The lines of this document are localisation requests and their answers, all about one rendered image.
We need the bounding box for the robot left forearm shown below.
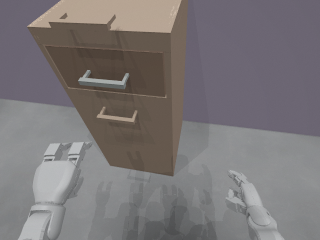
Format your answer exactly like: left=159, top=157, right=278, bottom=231
left=18, top=203, right=66, bottom=240

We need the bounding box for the robot left hand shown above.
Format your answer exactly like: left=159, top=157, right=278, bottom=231
left=32, top=141, right=93, bottom=205

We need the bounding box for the robot right hand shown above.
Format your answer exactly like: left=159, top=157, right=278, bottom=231
left=225, top=170, right=263, bottom=215

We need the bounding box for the drawer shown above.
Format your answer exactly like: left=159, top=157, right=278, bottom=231
left=45, top=44, right=166, bottom=97

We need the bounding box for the handle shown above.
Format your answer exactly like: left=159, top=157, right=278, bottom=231
left=48, top=18, right=111, bottom=32
left=78, top=70, right=129, bottom=89
left=96, top=114, right=136, bottom=125

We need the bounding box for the cabinet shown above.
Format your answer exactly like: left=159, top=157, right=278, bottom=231
left=27, top=0, right=188, bottom=176

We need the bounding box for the robot right forearm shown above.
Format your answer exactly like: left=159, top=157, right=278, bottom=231
left=246, top=205, right=285, bottom=240

